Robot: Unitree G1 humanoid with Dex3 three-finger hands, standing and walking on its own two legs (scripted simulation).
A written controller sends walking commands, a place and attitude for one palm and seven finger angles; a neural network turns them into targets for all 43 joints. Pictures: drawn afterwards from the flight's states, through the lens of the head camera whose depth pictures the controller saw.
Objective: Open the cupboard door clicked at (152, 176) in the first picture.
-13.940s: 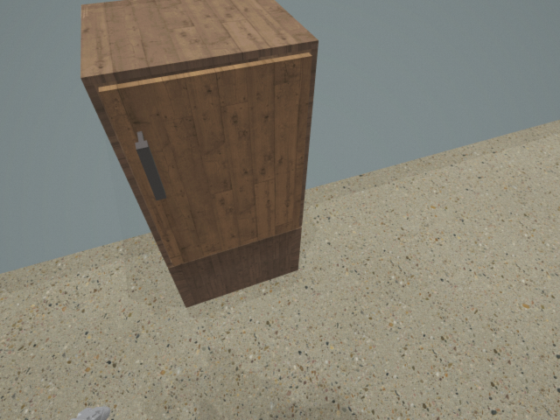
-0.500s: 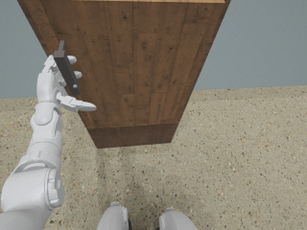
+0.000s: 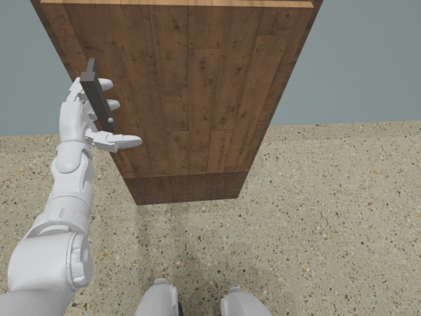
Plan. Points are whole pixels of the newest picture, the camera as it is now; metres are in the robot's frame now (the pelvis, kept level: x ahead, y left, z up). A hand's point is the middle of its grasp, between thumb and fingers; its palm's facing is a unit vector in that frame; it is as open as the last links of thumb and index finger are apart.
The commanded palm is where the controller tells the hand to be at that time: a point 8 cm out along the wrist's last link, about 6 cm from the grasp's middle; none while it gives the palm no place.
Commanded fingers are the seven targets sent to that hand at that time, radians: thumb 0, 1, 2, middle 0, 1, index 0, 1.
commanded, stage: close the thumb around the handle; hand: left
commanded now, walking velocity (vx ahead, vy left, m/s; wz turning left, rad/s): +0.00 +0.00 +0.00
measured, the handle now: (101, 97) +0.53 +0.20 +0.06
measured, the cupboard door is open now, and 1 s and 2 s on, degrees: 0 14 39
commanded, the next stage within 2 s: pull the door open along its arc in 0.50 s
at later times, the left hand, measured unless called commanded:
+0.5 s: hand (111, 119) +0.47 +0.17 +0.06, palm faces +0.09 -1.00 -0.01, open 5.8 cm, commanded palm +0.44 +0.22 +0.06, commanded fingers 0.00 0.90 0.90 -0.40 -1.35 -0.40 -1.35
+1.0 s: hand (118, 158) +0.39 +0.15 +0.06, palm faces +0.05 -1.00 +0.01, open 6.1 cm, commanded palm +0.33 +0.19 +0.06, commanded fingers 0.00 0.90 0.90 -0.40 -1.35 -0.40 -1.35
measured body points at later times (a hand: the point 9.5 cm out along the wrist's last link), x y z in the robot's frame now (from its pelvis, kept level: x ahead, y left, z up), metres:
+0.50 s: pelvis +0.00 +0.00 +0.00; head +0.11 +0.01 +0.44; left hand +0.46 +0.23 +0.06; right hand +0.03 -0.27 -0.12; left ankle +0.04 +0.09 -0.66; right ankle -0.02 -0.09 -0.66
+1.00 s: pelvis +0.02 -0.01 +0.02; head +0.09 +0.00 +0.46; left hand +0.38 +0.20 +0.06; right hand +0.10 -0.26 -0.10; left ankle +0.04 +0.09 -0.66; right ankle -0.02 -0.09 -0.66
